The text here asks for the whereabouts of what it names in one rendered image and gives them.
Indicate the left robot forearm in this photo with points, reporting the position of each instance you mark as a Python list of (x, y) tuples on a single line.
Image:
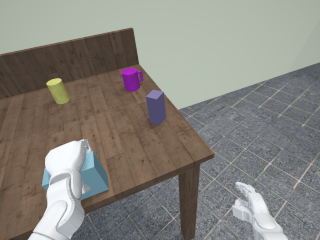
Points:
[(64, 213)]

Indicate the right robot hand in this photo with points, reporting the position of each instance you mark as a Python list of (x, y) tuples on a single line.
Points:
[(255, 203)]

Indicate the sponge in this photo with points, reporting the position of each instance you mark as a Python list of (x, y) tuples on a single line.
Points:
[(92, 174)]

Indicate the table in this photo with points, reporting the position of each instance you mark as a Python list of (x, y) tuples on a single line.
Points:
[(135, 153)]

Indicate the left robot hand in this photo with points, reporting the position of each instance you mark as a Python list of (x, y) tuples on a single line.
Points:
[(69, 156)]

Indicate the right robot forearm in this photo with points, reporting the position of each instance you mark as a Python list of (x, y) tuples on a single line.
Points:
[(266, 228)]

